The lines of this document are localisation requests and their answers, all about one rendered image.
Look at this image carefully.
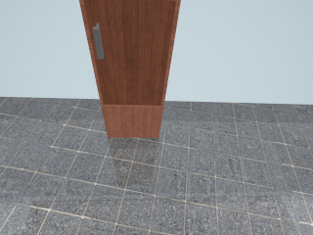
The cupboard door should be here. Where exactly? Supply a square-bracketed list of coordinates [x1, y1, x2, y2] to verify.
[83, 0, 176, 106]

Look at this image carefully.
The handle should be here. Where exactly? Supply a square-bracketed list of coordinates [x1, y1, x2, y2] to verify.
[92, 23, 105, 60]

